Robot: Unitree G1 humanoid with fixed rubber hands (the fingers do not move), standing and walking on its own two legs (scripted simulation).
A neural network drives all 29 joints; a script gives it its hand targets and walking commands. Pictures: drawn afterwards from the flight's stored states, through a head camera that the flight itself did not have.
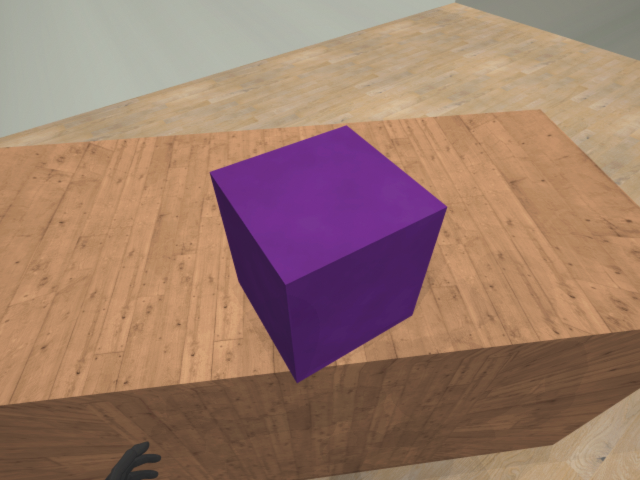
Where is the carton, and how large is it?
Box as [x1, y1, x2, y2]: [210, 125, 446, 382]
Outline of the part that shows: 346,125 210,172 238,280 296,382 412,314 446,209 446,206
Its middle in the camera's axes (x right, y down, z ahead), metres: +0.01 +0.02 +0.55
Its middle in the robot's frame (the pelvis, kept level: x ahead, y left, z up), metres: +0.42 +0.01 +0.05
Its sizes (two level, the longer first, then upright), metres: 0.210 0.206 0.234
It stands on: a pedestal, 0.71 m high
